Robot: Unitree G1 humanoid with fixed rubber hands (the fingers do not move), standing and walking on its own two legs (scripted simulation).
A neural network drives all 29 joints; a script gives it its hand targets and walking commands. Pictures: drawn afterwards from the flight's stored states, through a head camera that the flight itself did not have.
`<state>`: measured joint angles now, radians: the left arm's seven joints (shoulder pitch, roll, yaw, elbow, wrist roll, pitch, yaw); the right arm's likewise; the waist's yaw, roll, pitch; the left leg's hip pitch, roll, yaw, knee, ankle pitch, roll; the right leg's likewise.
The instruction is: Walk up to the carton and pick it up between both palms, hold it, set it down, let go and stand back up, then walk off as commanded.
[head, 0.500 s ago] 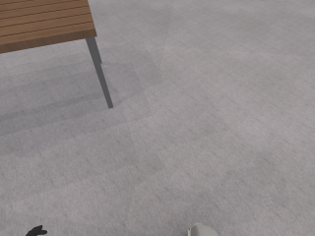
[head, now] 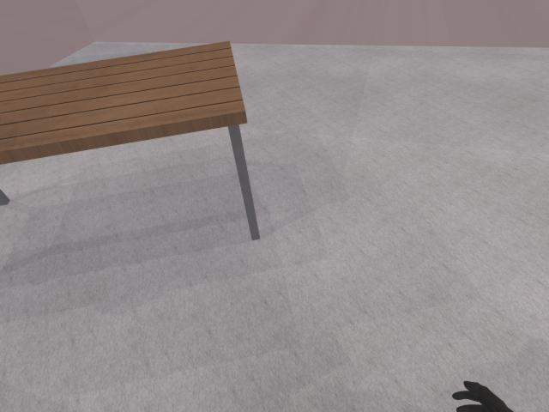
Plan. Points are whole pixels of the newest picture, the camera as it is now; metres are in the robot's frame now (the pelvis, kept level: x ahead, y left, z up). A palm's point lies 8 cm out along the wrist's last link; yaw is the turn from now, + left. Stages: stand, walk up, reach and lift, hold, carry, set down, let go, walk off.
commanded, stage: walk up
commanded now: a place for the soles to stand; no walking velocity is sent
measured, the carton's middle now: out of the picture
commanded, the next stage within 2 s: none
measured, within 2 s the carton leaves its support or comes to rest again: neither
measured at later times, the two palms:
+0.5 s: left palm out of the picture +0.11 +0.39 -0.07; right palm (459, 411) +0.16 -0.24 -0.11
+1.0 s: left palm out of the picture +0.09 +0.49 -0.07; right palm (370, 348) +0.26 -0.13 -0.11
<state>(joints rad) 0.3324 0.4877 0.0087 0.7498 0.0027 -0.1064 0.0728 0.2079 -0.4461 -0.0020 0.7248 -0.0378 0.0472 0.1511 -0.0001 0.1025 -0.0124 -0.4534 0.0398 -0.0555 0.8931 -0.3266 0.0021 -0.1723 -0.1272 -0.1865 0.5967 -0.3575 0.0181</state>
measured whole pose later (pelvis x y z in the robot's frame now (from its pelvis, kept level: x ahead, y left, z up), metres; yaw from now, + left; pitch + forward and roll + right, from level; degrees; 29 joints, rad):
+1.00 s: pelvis +0.10 +0.14 -0.02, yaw +13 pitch +1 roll -2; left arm 0.37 0.48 0.01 0.76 0.01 -0.07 0.06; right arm 0.26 -0.45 0.00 0.72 -0.04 0.03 0.12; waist 0.00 0.08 -0.01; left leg -0.45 -0.02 0.01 0.79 -0.34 0.04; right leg -0.40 -0.18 -0.09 0.93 -0.45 0.00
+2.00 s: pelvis +0.23 +0.28 -0.02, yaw +19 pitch +0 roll -3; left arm 0.38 0.47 0.01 0.76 0.01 -0.07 0.07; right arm 0.26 -0.47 0.00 0.72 -0.04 0.03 0.11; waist 0.00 0.09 0.01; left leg -0.43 0.00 0.06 0.83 -0.40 0.06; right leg -0.41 -0.12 -0.04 0.97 -0.45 -0.01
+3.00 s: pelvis +0.36 +0.55 -0.01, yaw +18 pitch +1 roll -4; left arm 0.39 0.48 0.01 0.76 0.01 -0.07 0.11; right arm 0.27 -0.44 0.00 0.72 -0.04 0.04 0.06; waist 0.00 0.09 0.07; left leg -0.42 0.06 0.06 0.82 -0.43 0.03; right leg -0.57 0.03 0.04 1.29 -0.45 0.01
